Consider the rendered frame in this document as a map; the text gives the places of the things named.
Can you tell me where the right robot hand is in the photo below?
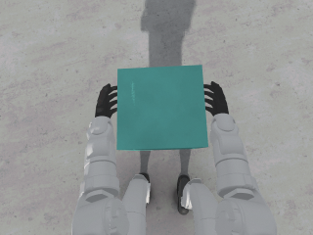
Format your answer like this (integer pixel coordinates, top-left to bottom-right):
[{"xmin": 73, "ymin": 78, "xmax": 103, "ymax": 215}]
[{"xmin": 203, "ymin": 81, "xmax": 229, "ymax": 116}]

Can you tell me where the right robot upper arm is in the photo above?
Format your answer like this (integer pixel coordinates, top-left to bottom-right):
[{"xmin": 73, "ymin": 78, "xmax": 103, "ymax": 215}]
[{"xmin": 214, "ymin": 197, "xmax": 277, "ymax": 235}]

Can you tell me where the robot left foot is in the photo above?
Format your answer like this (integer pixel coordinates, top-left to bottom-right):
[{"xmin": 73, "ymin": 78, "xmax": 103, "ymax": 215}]
[{"xmin": 140, "ymin": 172, "xmax": 150, "ymax": 207}]

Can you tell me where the robot right foot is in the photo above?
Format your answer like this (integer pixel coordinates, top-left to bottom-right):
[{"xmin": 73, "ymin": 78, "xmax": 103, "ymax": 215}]
[{"xmin": 177, "ymin": 174, "xmax": 191, "ymax": 215}]

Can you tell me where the left robot upper arm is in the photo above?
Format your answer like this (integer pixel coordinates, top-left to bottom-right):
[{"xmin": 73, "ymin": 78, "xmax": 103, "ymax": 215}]
[{"xmin": 71, "ymin": 197, "xmax": 130, "ymax": 235}]

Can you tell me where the carton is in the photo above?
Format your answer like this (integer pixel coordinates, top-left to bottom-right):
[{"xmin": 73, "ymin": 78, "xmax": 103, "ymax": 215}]
[{"xmin": 116, "ymin": 65, "xmax": 208, "ymax": 151}]

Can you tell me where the right robot forearm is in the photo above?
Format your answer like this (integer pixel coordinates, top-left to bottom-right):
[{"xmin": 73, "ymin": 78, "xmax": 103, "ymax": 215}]
[{"xmin": 209, "ymin": 113, "xmax": 278, "ymax": 234}]

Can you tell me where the left robot forearm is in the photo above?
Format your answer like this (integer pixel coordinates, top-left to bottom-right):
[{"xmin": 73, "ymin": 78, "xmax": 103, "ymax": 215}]
[{"xmin": 71, "ymin": 116, "xmax": 120, "ymax": 235}]

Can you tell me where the left robot hand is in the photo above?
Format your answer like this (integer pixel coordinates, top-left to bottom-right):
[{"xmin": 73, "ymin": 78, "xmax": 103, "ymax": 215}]
[{"xmin": 95, "ymin": 84, "xmax": 117, "ymax": 118}]

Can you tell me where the robot foot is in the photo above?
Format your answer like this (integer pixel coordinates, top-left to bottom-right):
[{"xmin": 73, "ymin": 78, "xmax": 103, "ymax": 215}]
[
  {"xmin": 177, "ymin": 174, "xmax": 191, "ymax": 215},
  {"xmin": 140, "ymin": 172, "xmax": 150, "ymax": 207}
]

